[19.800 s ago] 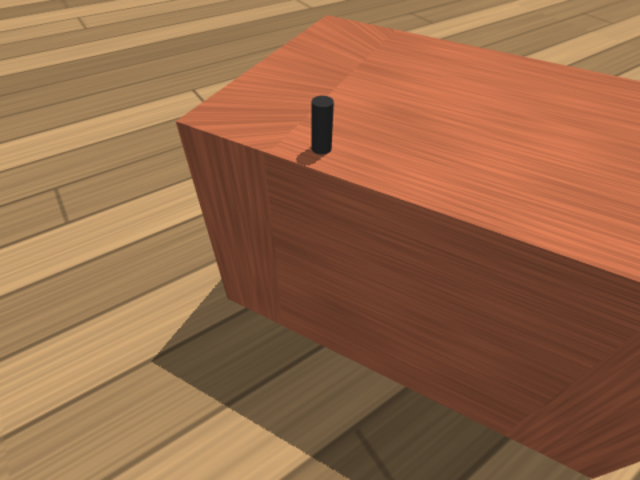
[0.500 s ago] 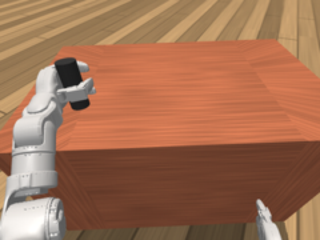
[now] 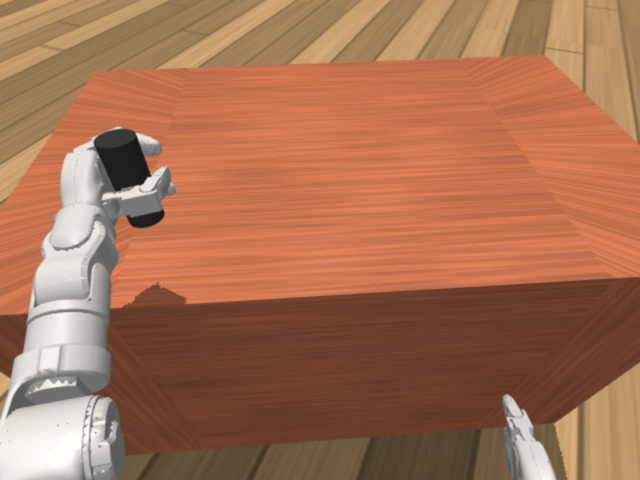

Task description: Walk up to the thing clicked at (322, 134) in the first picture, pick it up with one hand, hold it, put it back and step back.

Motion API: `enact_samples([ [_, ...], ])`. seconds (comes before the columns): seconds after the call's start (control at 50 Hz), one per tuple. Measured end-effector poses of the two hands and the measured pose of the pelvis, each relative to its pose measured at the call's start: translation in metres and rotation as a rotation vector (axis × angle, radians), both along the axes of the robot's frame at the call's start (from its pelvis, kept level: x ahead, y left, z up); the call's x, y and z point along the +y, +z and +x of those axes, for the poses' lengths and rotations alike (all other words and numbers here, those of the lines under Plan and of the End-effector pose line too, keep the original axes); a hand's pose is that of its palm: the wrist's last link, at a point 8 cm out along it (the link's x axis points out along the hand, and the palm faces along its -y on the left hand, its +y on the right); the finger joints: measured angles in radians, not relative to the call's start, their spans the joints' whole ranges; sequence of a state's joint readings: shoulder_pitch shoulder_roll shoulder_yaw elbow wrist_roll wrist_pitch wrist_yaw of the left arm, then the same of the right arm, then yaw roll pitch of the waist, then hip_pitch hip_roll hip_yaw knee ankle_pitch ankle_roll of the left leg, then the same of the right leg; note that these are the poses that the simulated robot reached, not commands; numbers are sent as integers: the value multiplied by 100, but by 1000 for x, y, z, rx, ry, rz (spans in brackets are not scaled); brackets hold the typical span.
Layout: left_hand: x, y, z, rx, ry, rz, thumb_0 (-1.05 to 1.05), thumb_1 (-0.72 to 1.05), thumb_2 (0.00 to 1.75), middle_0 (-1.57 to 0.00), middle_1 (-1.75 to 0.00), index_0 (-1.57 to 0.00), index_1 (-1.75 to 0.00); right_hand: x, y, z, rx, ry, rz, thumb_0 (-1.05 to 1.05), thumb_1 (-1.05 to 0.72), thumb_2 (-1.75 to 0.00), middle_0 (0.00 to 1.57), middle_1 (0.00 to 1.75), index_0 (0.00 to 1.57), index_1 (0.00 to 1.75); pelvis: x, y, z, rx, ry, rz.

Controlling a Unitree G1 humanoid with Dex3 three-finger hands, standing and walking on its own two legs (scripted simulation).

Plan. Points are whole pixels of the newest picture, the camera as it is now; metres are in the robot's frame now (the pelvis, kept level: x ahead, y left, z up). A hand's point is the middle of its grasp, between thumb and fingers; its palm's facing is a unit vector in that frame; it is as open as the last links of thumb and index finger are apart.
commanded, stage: crouch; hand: left
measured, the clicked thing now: (132, 180) +0.43 +0.21 +0.18
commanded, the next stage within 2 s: lower in 0.26 s
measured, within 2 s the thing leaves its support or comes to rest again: rests again in 1.48 s
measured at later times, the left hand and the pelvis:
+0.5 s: hand (155, 193) +0.45 +0.20 +0.14, palm faces +0.17 -0.99 -0.02, open 5.8 cm; pelvis +0.01 +0.00 +0.00, yaw +0 degrees
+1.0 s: hand (169, 222) +0.45 +0.20 +0.08, palm faces +0.15 -0.99 -0.02, open 5.8 cm; pelvis +0.00 +0.00 -0.02, yaw -1 degrees
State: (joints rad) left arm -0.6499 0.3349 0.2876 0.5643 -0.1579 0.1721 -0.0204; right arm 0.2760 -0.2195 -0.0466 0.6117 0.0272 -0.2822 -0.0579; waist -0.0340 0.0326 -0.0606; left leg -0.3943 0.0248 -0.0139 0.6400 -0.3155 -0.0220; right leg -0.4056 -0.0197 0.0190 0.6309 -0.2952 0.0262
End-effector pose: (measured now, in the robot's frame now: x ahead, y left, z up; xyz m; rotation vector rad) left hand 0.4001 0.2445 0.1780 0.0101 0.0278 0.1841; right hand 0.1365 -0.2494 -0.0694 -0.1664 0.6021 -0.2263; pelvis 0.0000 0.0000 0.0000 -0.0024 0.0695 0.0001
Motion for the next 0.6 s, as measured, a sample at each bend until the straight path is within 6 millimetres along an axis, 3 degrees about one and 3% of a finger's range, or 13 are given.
enact_samples([
  [0.44, 3, -27, 18, 4, -14, 7, 2, 13, 115, -104, -111, -94, -117, -2, -1, 13, 61, -9, 0, -1, 54, -5, 5, 5, 5, 5, -2, -1, 11, 31, 2, -4],
  [0.6, 4, -50, 20, 24, -13, 1, 2, 13, 115, -104, -111, -94, -117, -3, -8, 6, 107, -19, -1, -1, 53, -5, 5, 5, 5, 5, -2, -5, 8, 59, 1, -4],
])
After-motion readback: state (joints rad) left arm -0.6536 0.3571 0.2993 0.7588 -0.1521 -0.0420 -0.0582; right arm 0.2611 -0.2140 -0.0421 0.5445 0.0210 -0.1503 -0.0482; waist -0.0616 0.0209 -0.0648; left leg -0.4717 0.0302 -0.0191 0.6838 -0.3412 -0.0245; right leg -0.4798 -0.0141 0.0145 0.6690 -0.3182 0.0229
